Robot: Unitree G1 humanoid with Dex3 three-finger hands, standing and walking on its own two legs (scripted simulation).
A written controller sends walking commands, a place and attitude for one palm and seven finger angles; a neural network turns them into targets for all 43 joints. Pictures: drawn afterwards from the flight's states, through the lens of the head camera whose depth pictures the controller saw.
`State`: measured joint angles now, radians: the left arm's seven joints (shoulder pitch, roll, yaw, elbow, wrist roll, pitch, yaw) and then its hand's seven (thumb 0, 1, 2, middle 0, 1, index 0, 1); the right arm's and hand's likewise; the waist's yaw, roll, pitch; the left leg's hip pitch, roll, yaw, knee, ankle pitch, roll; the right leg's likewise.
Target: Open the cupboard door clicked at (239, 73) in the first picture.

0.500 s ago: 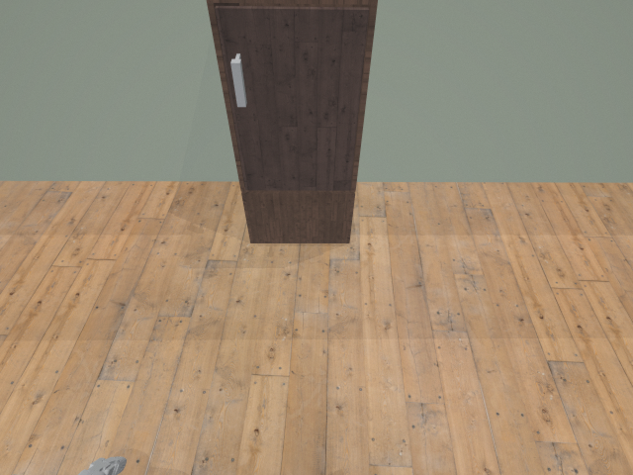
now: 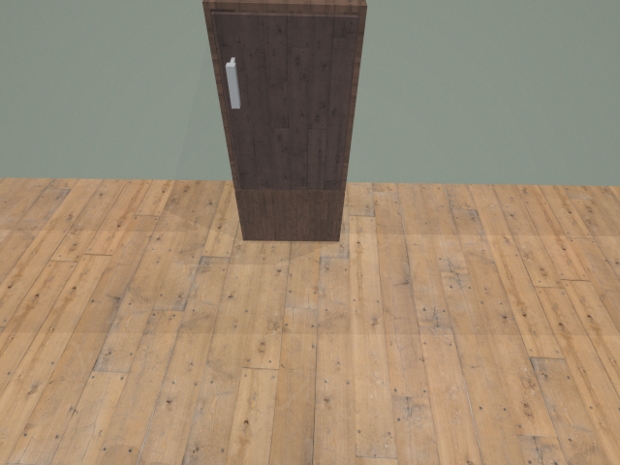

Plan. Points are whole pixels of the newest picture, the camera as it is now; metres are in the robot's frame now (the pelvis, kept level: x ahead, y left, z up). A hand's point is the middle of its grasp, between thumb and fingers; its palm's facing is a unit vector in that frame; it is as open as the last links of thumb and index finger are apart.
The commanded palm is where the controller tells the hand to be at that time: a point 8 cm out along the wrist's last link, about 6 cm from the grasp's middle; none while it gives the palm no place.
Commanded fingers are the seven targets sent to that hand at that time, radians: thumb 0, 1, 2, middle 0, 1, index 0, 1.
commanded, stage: stand and wait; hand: left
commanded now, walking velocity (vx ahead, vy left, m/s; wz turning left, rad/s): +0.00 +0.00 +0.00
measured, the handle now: (234, 82) +1.07 +0.28 -0.03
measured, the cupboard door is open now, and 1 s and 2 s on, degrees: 0 0 0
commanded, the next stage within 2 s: look at it before walking up in 0.32 s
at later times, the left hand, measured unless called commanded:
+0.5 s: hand out of the picture +0.07 +0.24 -0.15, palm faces -0.04 -0.94 -0.34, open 7.4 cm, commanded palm none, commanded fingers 0.00 0.90 0.90 -0.20 -0.30 -0.20 -0.30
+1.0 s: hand out of the picture +0.06 +0.24 -0.15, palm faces -0.05 -0.94 -0.34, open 7.4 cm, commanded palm none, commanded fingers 0.00 0.90 0.90 -0.20 -0.30 -0.20 -0.30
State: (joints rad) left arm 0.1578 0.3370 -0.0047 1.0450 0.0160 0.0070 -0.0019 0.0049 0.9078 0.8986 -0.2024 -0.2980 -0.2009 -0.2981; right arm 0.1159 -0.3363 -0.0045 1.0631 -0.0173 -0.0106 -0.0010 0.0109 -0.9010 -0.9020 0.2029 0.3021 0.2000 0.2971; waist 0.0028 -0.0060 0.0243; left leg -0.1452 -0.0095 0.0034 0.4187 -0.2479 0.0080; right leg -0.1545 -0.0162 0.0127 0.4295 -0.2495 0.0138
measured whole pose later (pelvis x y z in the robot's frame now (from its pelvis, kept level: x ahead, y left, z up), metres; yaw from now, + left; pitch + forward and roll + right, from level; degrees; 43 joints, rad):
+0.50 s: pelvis -0.01 -0.01 +0.00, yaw -1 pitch -2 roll +0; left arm 0.14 0.34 -0.01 1.07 0.02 0.00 0.00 0.00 0.91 0.90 -0.20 -0.30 -0.20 -0.30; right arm 0.13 -0.33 0.00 1.11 -0.01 -0.02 0.00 0.01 -0.90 -0.90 0.20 0.30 0.20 0.30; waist 0.00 0.00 0.02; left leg -0.14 0.00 0.01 0.38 -0.21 0.00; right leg -0.15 -0.01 0.02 0.39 -0.21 0.01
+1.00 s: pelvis -0.01 -0.01 +0.00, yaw -1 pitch -2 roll +0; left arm 0.16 0.34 -0.01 1.09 0.02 0.00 0.00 0.00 0.91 0.90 -0.20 -0.30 -0.20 -0.30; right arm 0.13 -0.34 0.00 1.12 -0.01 -0.02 0.00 0.01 -0.90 -0.90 0.20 0.30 0.20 0.30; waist 0.00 0.00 0.03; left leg -0.13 0.00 0.01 0.36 -0.20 0.00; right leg -0.15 0.00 0.02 0.37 -0.20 0.00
